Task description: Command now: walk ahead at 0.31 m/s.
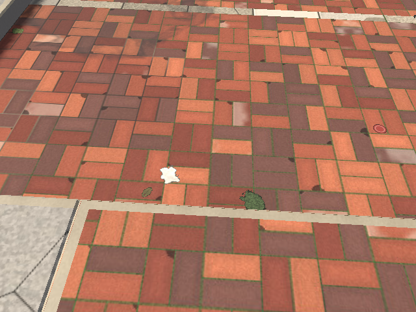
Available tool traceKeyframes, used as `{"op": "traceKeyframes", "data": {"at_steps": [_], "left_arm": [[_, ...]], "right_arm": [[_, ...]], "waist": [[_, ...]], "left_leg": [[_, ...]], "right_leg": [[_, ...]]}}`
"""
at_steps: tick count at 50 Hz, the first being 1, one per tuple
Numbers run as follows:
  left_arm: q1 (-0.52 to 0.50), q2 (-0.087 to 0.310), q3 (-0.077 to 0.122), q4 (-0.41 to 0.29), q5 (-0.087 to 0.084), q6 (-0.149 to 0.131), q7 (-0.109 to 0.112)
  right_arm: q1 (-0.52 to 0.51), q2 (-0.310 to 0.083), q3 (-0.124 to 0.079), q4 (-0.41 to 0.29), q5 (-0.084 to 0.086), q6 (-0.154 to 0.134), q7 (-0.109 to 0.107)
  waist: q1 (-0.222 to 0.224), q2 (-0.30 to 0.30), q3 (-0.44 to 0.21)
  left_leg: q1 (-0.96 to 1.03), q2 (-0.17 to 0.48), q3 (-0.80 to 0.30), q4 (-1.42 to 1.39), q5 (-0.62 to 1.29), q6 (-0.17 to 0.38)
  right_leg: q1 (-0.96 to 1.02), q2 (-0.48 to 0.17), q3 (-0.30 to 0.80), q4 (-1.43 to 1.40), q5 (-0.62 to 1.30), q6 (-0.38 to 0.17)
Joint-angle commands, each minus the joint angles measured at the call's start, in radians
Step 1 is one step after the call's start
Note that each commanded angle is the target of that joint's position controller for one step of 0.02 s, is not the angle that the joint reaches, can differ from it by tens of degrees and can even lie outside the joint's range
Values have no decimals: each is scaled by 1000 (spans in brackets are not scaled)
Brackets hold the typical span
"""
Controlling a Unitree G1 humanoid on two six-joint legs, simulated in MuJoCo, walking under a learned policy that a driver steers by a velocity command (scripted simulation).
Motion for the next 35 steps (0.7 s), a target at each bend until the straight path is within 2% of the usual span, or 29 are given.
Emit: {"op": "traceKeyframes", "data": {"at_steps": [1,3,5,6,7,8,9,10,11,12,13,15,18,21,24,27,29,30,31,32,33,34,35], "left_arm": [[-30,151,27,-55,-9,-17,-5],[-31,174,33,-55,-17,-7,-8],[-32,163,29,-61,-19,-5,-11],[-68,130,19,-74,-14,-10,-13],[-91,49,-1,-106,1,-20,-15],[-100,18,-6,-139,-12,-39,-16],[-124,60,1,-154,-34,-54,-21],[-140,90,5,-160,-36,-61,-29],[-134,97,12,-151,-23,-64,-26],[-132,113,22,-146,-11,-61,-24],[-128,118,29,-140,-8,-53,-26],[-148,91,29,-140,-5,-37,-30],[-274,67,24,-188,2,-28,-31],[-395,54,16,-227,-2,-30,-41],[-477,52,8,-252,-7,-32,-56],[-539,54,2,-283,-11,-42,-76],[-528,73,7,-293,-11,-49,-86],[-484,97,18,-287,-11,-52,-86],[-388,131,36,-265,-10,-54,-83],[-200,177,64,-208,-11,-51,-76],[-5,252,86,-164,1,-47,-65],[82,308,93,-138,14,-42,-67],[63,220,67,-134,10,-42,-68]], "right_arm": [[-105,-65,-14,-74,5,-41,10],[-34,-47,-15,-43,4,-40,17],[115,-66,-31,14,3,-29,15],[214,-98,-44,35,2,-28,12],[335,-209,-66,41,-7,-33,5],[374,-236,-57,46,-28,-53,21],[270,-191,-36,25,-28,-71,27],[179,-138,-17,-5,-24,-79,34],[111,-126,-7,-26,-25,-80,42],[80,-117,-1,-38,-27,-78,45],[91,-92,8,-36,-30,-72,44],[161,-99,10,-19,-35,-67,32],[207,-129,7,-19,-38,-60,13],[224,-138,5,-29,-34,-55,2],[271,-136,1,-17,-25,-50,-1],[290,-140,-7,-7,-19,-39,-3],[270,-159,-16,-12,-19,-32,-4],[253,-175,-21,-17,-20,-29,-5],[236,-189,-25,-22,-21,-24,-5],[211,-179,-20,-31,-25,-16,-4],[205,-155,-7,-58,-35,-18,0],[351,8,36,-60,-27,-43,17],[274,-73,17,-57,3,-75,21]], "waist": [[-10,-76,125],[-52,-80,100],[-110,-51,65],[-159,21,48],[-183,293,1],[-168,347,-29],[-119,219,49],[-89,148,93],[-57,100,96],[-38,97,98],[-32,105,93],[-39,103,87],[-59,79,105],[-83,92,122],[-104,89,149],[-105,96,169],[-77,109,145],[-45,132,103],[8,159,34],[100,160,-68],[160,73,-213],[68,-209,-404],[103,-156,-390]], "left_leg": [[-111,43,0,-152,45,-3],[106,-17,78,-288,157,-21],[316,-65,102,-338,200,-27],[418,-2,-1,-402,169,0],[526,247,-392,-581,33,98],[541,390,-788,-737,-156,225],[479,402,-765,-731,-233,223],[426,349,-620,-722,-174,179],[375,297,-494,-730,-40,142],[334,258,-395,-738,90,114],[310,220,-312,-746,187,94],[317,192,-226,-751,352,98],[343,196,-181,-766,465,113],[333,181,-130,-792,468,106],[380,191,-98,-792,470,108],[458,223,-82,-752,530,105],[501,238,-68,-690,678,92],[514,240,-62,-629,856,82],[515,230,-47,-514,1053,70],[448,183,-12,-301,1140,42],[194,129,10,21,852,8],[-178,-80,-48,405,21,-56],[-281,-68,-203,545,-95,-28]], "right_leg": [[-39,-241,262,-279,-146,-147],[-160,-192,174,-218,-151,-140],[-273,-157,146,-106,-147,-123],[-344,-112,87,83,-49,-86],[-511,-15,-51,499,-81,-12],[-674,46,66,765,-233,-21],[-769,-27,134,883,-166,-52],[-784,-72,132,886,-51,-73],[-742,-102,120,833,42,-77],[-688,-125,115,758,95,-72],[-636,-133,102,710,127,-64],[-622,-126,69,647,179,-39],[-679,-121,58,490,260,-9],[-634,-95,34,305,361,1],[-619,-76,16,202,392,-5],[-616,-68,13,140,356,-32],[-546,-44,-4,104,292,-59],[-455,-15,-23,100,257,-74],[-316,26,-51,105,232,-94],[-76,51,-65,94,252,-125],[267,-133,150,121,243,-190],[599,-396,686,-15,25,-365],[560,-380,808,-141,-36,-331]]}}
Velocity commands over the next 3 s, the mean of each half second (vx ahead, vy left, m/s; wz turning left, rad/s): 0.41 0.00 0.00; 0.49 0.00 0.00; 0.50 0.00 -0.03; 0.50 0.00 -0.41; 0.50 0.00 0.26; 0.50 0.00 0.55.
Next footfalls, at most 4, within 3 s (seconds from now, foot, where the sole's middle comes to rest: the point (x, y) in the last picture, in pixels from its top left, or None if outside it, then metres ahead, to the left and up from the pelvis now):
0.12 left None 0.10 0.15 -0.78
0.66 right None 0.47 -0.08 -0.78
1.22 left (173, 241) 0.79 0.16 -0.78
1.94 right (256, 190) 1.14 -0.17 -0.90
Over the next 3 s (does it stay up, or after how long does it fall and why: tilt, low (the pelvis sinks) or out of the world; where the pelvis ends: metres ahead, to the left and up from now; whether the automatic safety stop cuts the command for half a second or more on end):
stays up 1.65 -0.12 -0.13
